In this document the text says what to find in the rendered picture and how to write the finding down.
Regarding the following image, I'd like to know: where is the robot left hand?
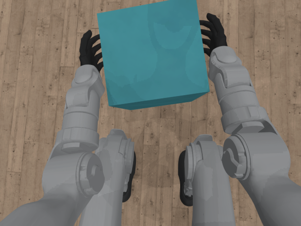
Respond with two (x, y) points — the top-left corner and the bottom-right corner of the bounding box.
(79, 30), (103, 72)

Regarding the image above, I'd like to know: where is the robot right forearm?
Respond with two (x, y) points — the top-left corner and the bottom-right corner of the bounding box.
(208, 46), (291, 165)

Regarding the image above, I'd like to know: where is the carton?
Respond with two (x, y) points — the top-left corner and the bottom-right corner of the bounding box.
(97, 0), (210, 110)

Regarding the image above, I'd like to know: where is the robot left foot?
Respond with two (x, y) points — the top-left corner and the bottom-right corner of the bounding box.
(122, 152), (136, 202)

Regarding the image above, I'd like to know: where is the robot left forearm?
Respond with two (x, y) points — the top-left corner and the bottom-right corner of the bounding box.
(42, 65), (105, 177)

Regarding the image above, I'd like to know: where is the robot right upper arm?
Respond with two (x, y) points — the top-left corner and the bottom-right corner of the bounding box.
(222, 132), (301, 226)

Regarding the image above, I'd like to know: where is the robot right hand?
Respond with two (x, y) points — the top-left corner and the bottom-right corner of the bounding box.
(199, 13), (228, 57)

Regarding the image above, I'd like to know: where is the right robot shin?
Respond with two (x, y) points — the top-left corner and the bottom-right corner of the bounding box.
(184, 134), (223, 195)

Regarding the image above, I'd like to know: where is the robot left upper arm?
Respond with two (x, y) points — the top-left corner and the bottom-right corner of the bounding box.
(0, 152), (105, 226)

